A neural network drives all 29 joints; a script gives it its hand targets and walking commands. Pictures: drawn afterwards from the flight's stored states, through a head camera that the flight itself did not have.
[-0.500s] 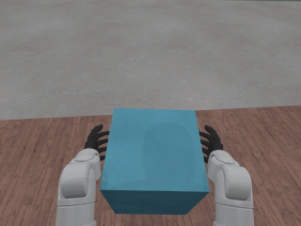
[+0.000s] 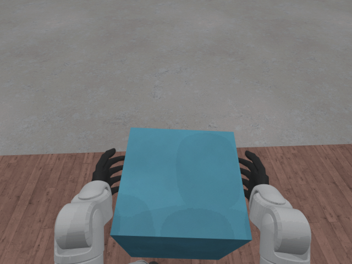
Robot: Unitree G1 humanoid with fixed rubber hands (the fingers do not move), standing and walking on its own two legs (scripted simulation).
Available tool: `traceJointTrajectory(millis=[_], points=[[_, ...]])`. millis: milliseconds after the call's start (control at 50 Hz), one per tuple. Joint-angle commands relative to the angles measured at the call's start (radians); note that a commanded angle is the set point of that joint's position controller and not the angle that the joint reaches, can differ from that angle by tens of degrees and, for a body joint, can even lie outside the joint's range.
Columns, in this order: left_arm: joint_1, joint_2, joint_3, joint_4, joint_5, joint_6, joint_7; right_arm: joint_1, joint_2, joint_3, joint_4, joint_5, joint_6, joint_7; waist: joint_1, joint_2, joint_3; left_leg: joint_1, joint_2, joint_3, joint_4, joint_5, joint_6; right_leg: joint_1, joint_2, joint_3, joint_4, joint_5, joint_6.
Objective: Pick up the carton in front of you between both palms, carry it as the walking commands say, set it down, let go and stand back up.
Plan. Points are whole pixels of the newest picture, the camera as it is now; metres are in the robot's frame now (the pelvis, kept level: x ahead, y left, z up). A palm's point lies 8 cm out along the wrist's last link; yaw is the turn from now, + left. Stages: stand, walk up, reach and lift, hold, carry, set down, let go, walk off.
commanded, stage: carry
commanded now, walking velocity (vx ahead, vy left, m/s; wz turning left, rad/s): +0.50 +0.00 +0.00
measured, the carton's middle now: (178, 199) +0.25 +0.01 +0.03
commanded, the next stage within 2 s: none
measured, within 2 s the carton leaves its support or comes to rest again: neither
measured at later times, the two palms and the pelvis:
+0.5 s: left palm (138, 85) +0.56 +0.15 +0.11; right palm (240, 90) +0.56 -0.15 +0.11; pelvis +0.33 +0.00 +0.01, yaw -2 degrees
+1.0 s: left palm (159, 27) +0.97 +0.13 +0.12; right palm (230, 30) +0.97 -0.17 +0.12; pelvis +0.66 -0.01 +0.00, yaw -1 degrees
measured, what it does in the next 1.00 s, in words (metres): walks ahead: left foot, then right foot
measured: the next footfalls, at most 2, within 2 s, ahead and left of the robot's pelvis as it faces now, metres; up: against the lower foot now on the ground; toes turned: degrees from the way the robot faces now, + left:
left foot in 0.02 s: +0.20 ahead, +0.09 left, +0.00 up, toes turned +10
right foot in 0.56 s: +0.55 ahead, -0.11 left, +0.00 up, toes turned -12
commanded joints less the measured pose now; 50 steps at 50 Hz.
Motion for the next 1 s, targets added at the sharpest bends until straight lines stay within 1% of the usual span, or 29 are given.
traceJointTrajectory(millis=[0,20,40,60,80,100,120,140,180,240,320,440,480,500,520,540,560,580,600,620,640,660,680,700,740,780,860,940,980], points=[[-0.447,-0.784,-0.695,-0.098,-0.352,-0.02,-0.21,-0.368,0.836,0.646,-0.034,0.275,-0.01,0.152,-0.066,-0.104,-0.209,0.575,-0.07,0.072,-0.034,-0.039,0.013,-0.25,-0.1,-0.077,0.348,0.843,-0.046],[-0.476,-0.771,-0.689,-0.102,-0.347,-0.019,-0.211,-0.364,0.833,0.643,-0.031,0.273,-0.01,0.157,-0.091,0.008,-0.249,0.694,0.107,-0.198,-0.105,-0.269,0.049,-0.402,-0.055,-0.067,0.589,0.582,-0.028],[-0.474,-0.787,-0.694,-0.11,-0.345,-0.015,-0.212,-0.381,0.828,0.643,-0.013,0.284,-0.015,0.165,-0.075,0.262,-0.289,0.824,0.392,-0.731,-0.274,-0.412,0.196,-0.673,0.072,-0.009,0.876,0.095,0.006],[-0.46,-0.804,-0.7,-0.088,-0.339,-0.018,-0.215,-0.372,0.863,0.656,-0.01,0.301,-0.019,0.172,-0.076,0.234,-0.271,0.771,0.411,-0.807,-0.344,-0.333,0.228,-0.736,0.036,0.126,1.011,0.008,-0.019],[-0.451,-0.838,-0.701,-0.076,-0.337,-0.027,-0.219,-0.39,0.896,0.671,-0.018,0.319,-0.027,0.18,-0.072,0.181,-0.256,0.705,0.388,-0.703,-0.334,-0.211,0.219,-0.747,-0.01,0.148,1.05,0.038,-0.044],[-0.447,-0.877,-0.702,-0.062,-0.334,-0.038,-0.222,-0.407,0.934,0.689,-0.022,0.331,-0.037,0.187,-0.07,0.084,-0.251,0.649,0.36,-0.607,-0.322,-0.142,0.186,-0.74,-0.052,0.16,1.008,0.091,-0.059],[-0.437,-0.911,-0.699,-0.048,-0.329,-0.052,-0.224,-0.428,0.967,0.709,-0.027,0.343,-0.047,0.194,-0.066,0.04,-0.238,0.583,0.335,-0.521,-0.329,-0.105,0.152,-0.717,-0.076,0.16,0.932,0.138,-0.061],[-0.425,-0.938,-0.701,-0.037,-0.32,-0.065,-0.224,-0.439,0.987,0.726,-0.031,0.353,-0.057,0.2,-0.06,0.059,-0.242,0.548,0.313,-0.444,-0.345,-0.112,0.125,-0.688,-0.087,0.155,0.857,0.167,-0.058],[-0.391,-0.961,-0.702,-0.025,-0.296,-0.092,-0.218,-0.429,0.994,0.745,-0.038,0.368,-0.072,0.21,-0.061,0.084,-0.233,0.522,0.285,-0.357,-0.363,-0.103,0.114,-0.658,-0.067,0.108,0.737,0.175,-0.05],[-0.348,-0.956,-0.703,-0.028,-0.264,-0.116,-0.202,-0.399,0.958,0.752,-0.046,0.376,-0.084,0.224,-0.063,0.114,-0.193,0.556,0.273,-0.284,-0.399,-0.088,0.121,-0.706,-0.058,0.055,0.56,0.238,-0.028],[-0.352,-0.91,-0.72,-0.086,-0.269,-0.115,-0.186,-0.362,0.891,0.737,-0.072,0.369,-0.082,0.224,-0.065,0.148,-0.125,0.617,0.226,-0.182,-0.377,0.115,0.105,-0.753,-0.039,-0.002,0.381,0.362,-0.012],[-0.388,-0.791,-0.727,-0.157,-0.313,-0.056,-0.176,-0.325,0.774,0.676,-0.104,0.327,-0.036,0.188,-0.074,0.167,-0.021,0.679,0.206,-0.104,-0.319,0.315,0.101,-0.748,-0.005,-0.075,0.258,0.409,-0.039],[-0.393,-0.756,-0.711,-0.149,-0.321,-0.035,-0.174,-0.332,0.743,0.661,-0.105,0.316,-0.017,0.175,-0.067,0.179,-0.027,0.68,0.203,-0.071,-0.248,0.475,0.081,-0.642,0.021,-0.105,0.221,0.401,-0.062],[-0.391,-0.742,-0.701,-0.142,-0.323,-0.027,-0.173,-0.345,0.729,0.657,-0.111,0.315,-0.008,0.171,-0.056,0.189,-0.065,0.671,0.196,-0.038,-0.155,0.593,0.067,-0.533,0.059,-0.139,0.21,0.374,-0.067],[-0.397,-0.735,-0.689,-0.132,-0.324,-0.021,-0.172,-0.359,0.719,0.655,-0.116,0.317,0.0,0.167,-0.04,0.165,-0.118,0.617,0.164,0.021,0.0,0.641,0.04,-0.36,0.105,-0.181,0.168,0.348,-0.071],[-0.406,-0.726,-0.677,-0.128,-0.326,-0.015,-0.172,-0.389,0.705,0.655,-0.123,0.321,0.007,0.164,-0.021,0.118,-0.193,0.476,0.135,0.024,0.192,0.481,0.012,-0.134,0.049,-0.104,0.162,0.305,-0.077],[-0.425,-0.714,-0.663,-0.115,-0.318,-0.014,-0.172,-0.426,0.701,0.667,-0.145,0.33,0.017,0.163,-0.009,-0.099,-0.285,0.188,0.042,-0.003,0.513,0.183,-0.035,0.093,-0.237,0.363,0.091,0.137,-0.197],[-0.427,-0.729,-0.657,-0.091,-0.332,-0.014,-0.173,-0.452,0.709,0.672,-0.142,0.341,0.024,0.165,0.011,-0.292,-0.292,-0.056,-0.092,-0.082,0.744,-0.358,-0.042,0.189,-0.359,0.685,-0.054,0.254,-0.297],[-0.453,-0.75,-0.665,-0.103,-0.345,-0.013,-0.177,-0.471,0.745,0.684,-0.114,0.347,0.02,0.166,-0.006,-0.214,-0.28,-0.135,-0.021,-0.201,0.89,-0.383,-0.007,0.181,-0.36,0.584,-0.017,0.393,-0.295],[-0.477,-0.785,-0.673,-0.096,-0.352,-0.02,-0.178,-0.487,0.772,0.681,-0.098,0.344,0.014,0.17,-0.009,-0.13,-0.284,-0.145,0.016,-0.223,0.897,-0.346,0.019,0.121,-0.322,0.489,0.019,0.502,-0.27],[-0.527,-0.814,-0.681,-0.095,-0.354,-0.029,-0.18,-0.515,0.809,0.684,-0.076,0.346,0.005,0.172,-0.014,-0.036,-0.27,-0.134,0.055,-0.236,0.837,-0.29,0.03,0.05,-0.3,0.4,0.026,0.51,-0.235],[-0.577,-0.834,-0.69,-0.086,-0.359,-0.039,-0.181,-0.537,0.834,0.684,-0.053,0.343,-0.006,0.172,-0.018,-0.005,-0.258,-0.11,0.078,-0.242,0.768,-0.242,0.032,-0.019,-0.27,0.336,0.005,0.454,-0.2],[-0.619,-0.841,-0.697,-0.077,-0.365,-0.049,-0.181,-0.561,0.845,0.683,-0.036,0.337,-0.018,0.169,-0.018,-0.021,-0.262,-0.081,0.075,-0.224,0.723,-0.208,0.031,-0.059,-0.252,0.286,-0.011,0.4,-0.181],[-0.649,-0.837,-0.698,-0.063,-0.37,-0.057,-0.182,-0.581,0.843,0.677,-0.015,0.327,-0.029,0.163,-0.02,-0.046,-0.257,-0.076,0.067,-0.205,0.687,-0.195,0.03,-0.084,-0.244,0.258,-0.025,0.372,-0.183],[-0.706,-0.809,-0.694,-0.026,-0.373,-0.071,-0.18,-0.627,0.818,0.661,0.028,0.305,-0.047,0.148,-0.028,-0.069,-0.231,-0.1,0.072,-0.18,0.592,-0.17,0.021,-0.122,-0.235,0.206,-0.051,0.312,-0.201],[-0.77,-0.765,-0.679,0.019,-0.369,-0.082,-0.171,-0.696,0.776,0.643,0.069,0.291,-0.061,0.131,-0.021,-0.082,-0.194,-0.141,0.077,-0.155,0.481,-0.122,0.011,-0.13,-0.228,0.171,-0.061,0.337,-0.221],[-0.84,-0.682,-0.619,0.137,-0.336,-0.091,-0.135,-0.795,0.698,0.596,0.171,0.277,-0.07,0.095,0.003,-0.085,-0.15,-0.137,0.045,-0.093,0.246,-0.016,0.019,-0.099,-0.178,0.097,-0.007,0.484,-0.214],[-0.91,-0.648,-0.548,0.244,-0.305,-0.094,-0.096,-0.877,0.658,0.527,0.268,0.27,-0.067,0.072,0.013,-0.097,-0.115,-0.05,0.007,-0.056,0.066,0.051,0.051,-0.067,-0.158,0.069,0.036,0.607,-0.17],[-0.965,-0.658,-0.524,0.293,-0.292,-0.098,-0.084,-0.917,0.654,0.488,0.318,0.264,-0.072,0.066,-0.029,-0.113,-0.148,0.086,-0.033,-0.029,0.008,0.021,0.074,-0.044,-0.156,0.028,0.161,0.811,-0.134]])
